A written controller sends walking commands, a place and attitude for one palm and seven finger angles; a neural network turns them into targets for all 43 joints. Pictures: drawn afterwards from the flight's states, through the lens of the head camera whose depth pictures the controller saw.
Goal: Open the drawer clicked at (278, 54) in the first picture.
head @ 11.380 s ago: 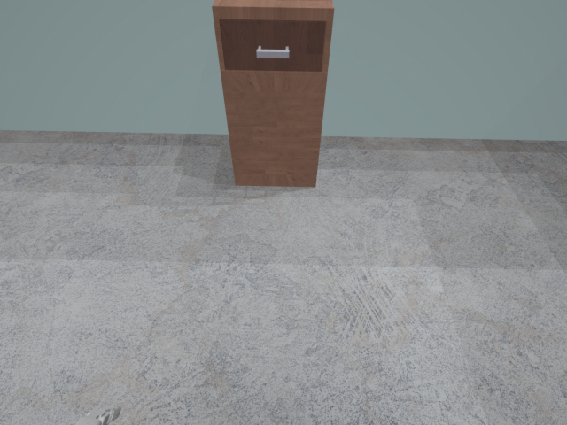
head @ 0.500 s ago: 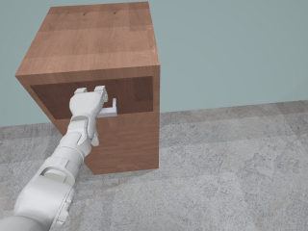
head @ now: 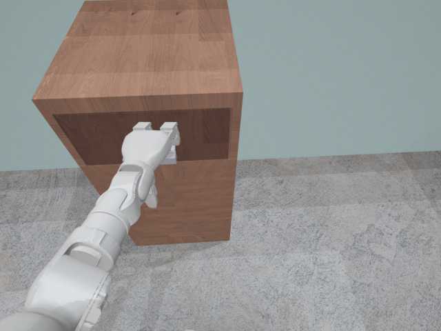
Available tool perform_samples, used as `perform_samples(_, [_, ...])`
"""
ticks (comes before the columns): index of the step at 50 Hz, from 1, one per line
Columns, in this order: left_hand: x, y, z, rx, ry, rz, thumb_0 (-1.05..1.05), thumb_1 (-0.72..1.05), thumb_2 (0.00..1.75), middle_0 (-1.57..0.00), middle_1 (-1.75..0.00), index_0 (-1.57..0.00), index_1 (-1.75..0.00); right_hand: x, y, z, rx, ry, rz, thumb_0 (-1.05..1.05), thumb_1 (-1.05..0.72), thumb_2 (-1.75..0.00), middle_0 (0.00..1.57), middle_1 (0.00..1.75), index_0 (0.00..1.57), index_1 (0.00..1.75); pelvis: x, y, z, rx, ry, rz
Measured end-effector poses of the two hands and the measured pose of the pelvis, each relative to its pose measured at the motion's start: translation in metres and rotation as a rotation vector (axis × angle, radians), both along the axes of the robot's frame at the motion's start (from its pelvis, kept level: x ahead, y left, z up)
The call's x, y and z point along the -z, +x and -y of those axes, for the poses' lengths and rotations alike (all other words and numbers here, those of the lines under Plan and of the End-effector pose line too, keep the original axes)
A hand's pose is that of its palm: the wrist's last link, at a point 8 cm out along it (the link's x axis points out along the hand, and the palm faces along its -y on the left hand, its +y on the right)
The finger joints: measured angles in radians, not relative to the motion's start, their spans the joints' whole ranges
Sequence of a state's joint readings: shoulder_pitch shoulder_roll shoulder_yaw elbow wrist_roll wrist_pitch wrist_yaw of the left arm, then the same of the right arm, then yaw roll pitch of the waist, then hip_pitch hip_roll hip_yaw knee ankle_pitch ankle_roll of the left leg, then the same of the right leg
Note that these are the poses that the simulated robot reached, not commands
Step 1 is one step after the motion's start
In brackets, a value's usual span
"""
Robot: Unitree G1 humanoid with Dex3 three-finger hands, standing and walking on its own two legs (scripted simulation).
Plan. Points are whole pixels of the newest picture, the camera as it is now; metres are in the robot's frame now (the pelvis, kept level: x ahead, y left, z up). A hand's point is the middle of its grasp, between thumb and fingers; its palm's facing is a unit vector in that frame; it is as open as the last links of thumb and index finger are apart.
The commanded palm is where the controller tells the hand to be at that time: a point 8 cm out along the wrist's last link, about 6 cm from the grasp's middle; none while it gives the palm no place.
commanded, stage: move the hooked fingers above the handle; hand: left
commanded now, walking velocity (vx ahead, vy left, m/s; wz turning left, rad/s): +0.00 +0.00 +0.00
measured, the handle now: (151, 150) +0.51 +0.17 -0.02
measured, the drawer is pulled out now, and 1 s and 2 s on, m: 0.00 0.00 0.00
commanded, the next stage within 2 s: none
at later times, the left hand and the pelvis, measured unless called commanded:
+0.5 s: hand (154, 159) +0.44 +0.14 +0.04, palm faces +0.00 -0.09 -1.00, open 13.8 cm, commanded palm +0.43 +0.17 +0.09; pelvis -0.01 +0.00 +0.00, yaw +0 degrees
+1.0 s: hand (161, 147) +0.46 +0.12 +0.04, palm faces +0.10 -0.08 -0.99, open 13.8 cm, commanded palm +0.43 +0.17 +0.09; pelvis -0.01 +0.00 -0.01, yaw -2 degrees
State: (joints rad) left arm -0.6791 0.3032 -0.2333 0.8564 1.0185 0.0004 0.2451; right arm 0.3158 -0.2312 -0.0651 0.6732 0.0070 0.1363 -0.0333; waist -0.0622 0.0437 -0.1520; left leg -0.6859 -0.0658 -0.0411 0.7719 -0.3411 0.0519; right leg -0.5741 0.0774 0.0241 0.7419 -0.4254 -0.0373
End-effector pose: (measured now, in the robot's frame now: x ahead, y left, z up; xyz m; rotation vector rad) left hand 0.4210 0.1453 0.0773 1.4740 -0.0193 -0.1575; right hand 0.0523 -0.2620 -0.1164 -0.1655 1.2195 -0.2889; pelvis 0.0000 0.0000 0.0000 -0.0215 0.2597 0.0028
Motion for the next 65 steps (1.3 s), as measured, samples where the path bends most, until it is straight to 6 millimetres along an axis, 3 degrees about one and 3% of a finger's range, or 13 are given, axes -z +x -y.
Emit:
perform_samples(3, [-0.01, 0.006, 0.013, 0.047, -0.029, 0.136, 0.0, -0.49, 0.3, -0.33, -1.2, -0.33, -1.2, 0.005, 0.004, 0.002, 0.0, -0.006, 0.016, 0.01, -0.91, -0.9, 0.2, 0.3, 0.2, 0.3, 0.005, -0.002, -0.002, 0.011, 0.0, -0.02])
perform_samples(8, [-0.02, 0.021, -0.005, -0.135, 0.056, 0.254, 0.0, -0.49, 0.3, -0.34, -1.22, -0.32, -1.2, 0.015, 0.003, -0.005, 0.014, 0.039, 0.008, 0.01, -0.91, -0.9, 0.2, 0.3, 0.2, 0.3, 0.009, -0.005, -0.002, 0.039, 0.007, -0.041])
perform_samples(15, [-0.003, 0.008, -0.039, -0.386, 0.086, -0.045, 0.0, -0.49, 0.3, -0.35, -1.23, -0.32, -1.2, 0.009, -0.005, -0.016, 0.054, 0.099, -0.024, 0.01, -0.91, -0.9, 0.2, 0.3, 0.2, 0.3, -0.004, -0.001, 0.002, 0.048, 0.015, -0.002])
perform_samples(19, [-0.003, 0.0, -0.031, -0.219, 0.037, -0.093, 0.0, -0.49, 0.3, -0.34, -1.22, -0.32, -1.2, -0.001, -0.006, -0.008, 0.032, 0.043, -0.013, 0.01, -0.91, -0.9, 0.2, 0.3, 0.2, 0.3, -0.007, 0.0, 0.004, 0.02, 0.009, 0.023])
perform_samples(26, [-0.016, -0.004, 0.0, 0.018, -0.004, 0.131, 0.0, -0.49, 0.3, -0.33, -1.2, -0.32, -1.2, 0.002, -0.004, 0.009, 0.009, -0.019, 0.01, 0.01, -0.91, -0.9, 0.2, 0.3, 0.2, 0.3, 0.004, -0.008, 0.001, 0.011, 0.001, -0.002])
perform_samples(31, [-0.014, 0.006, -0.024, -0.188, 0.076, 0.194, 0.0, -0.49, 0.3, -0.32, -1.2, -0.32, -1.2, 0.012, -0.007, 0.006, 0.015, 0.016, 0.006, 0.01, -0.91, -0.9, 0.2, 0.3, 0.2, 0.3, 0.008, -0.014, 0.001, 0.028, 0.006, -0.027])
perform_samples(36, [-0.009, 0.005, -0.049, -0.356, 0.13, 0.047, 0.0, -0.49, 0.3, -0.32, -1.2, -0.32, -1.2, 0.013, -0.016, -0.004, 0.04, 0.066, -0.023, 0.01, -0.91, -0.9, 0.2, 0.3, 0.2, 0.3, 0.002, -0.012, 0.002, 0.029, 0.007, -0.018])
perform_samples(42, [-0.009, 0.001, -0.01, -0.134, 0.026, -0.05, 0.0, -0.49, 0.3, -0.32, -1.2, -0.32, -1.2, 0.004, -0.02, -0.006, 0.028, 0.035, -0.032, 0.01, -0.91, -0.9, 0.2, 0.3, 0.2, 0.3, -0.003, -0.007, 0.003, 0.004, 0.004, 0.018])
perform_samples(48, [-0.018, 0.01, 0.024, 0.015, -0.022, 0.134, 0.0, -0.49, 0.3, -0.33, -1.2, -0.33, -1.2, 0.006, -0.019, 0.001, 0.042, 0.005, 0.002, 0.01, -0.91, -0.9, 0.2, 0.3, 0.2, 0.3, 0.004, -0.01, 0.002, 0.028, 0.005, -0.01])
perform_samples(53, [-0.015, 0.019, -0.012, -0.205, 0.1, 0.19, 0.01, -0.49, 0.3, -0.32, -1.2, -0.32, -1.2, 0.015, -0.02, -0.002, 0.051, 0.04, -0.018, 0.01, -0.91, -0.9, 0.2, 0.3, 0.2, 0.3, 0.006, -0.011, 0.002, 0.054, 0.013, -0.035])
perform_samples(59, [0.001, 0.007, -0.058, -0.397, 0.124, -0.053, 0.0, -0.49, 0.3, -0.32, -1.2, -0.32, -1.2, 0.01, -0.019, -0.005, 0.053, 0.069, -0.056, 0.01, -0.91, -0.9, 0.2, 0.3, 0.2, 0.3, -0.003, -0.003, 0.005, 0.033, 0.011, -0.016])
perform_samples(62, [0.003, 0.002, -0.041, -0.255, 0.05, -0.107, 0.0, -0.49, 0.3, -0.32, -1.2, -0.32, -1.2, 0.003, -0.012, -0.001, 0.022, 0.032, -0.052, 0.01, -0.91, -0.9, 0.2, 0.3, 0.2, 0.3, -0.005, 0.002, 0.006, 0.004, 0.007, 0.002])
perform_samples(65, [-0.004, 0.0, -0.004, -0.03, 0.003, -0.05, 0.0, -0.49, 0.3, -0.33, -1.2, -0.32, -1.2, 0.0, -0.002, 0.005, -0.001, -0.008, -0.025, 0.01, -0.91, -0.9, 0.2, 0.3, 0.2, 0.3, -0.003, 0.003, 0.004, -0.009, 0.002, 0.005])
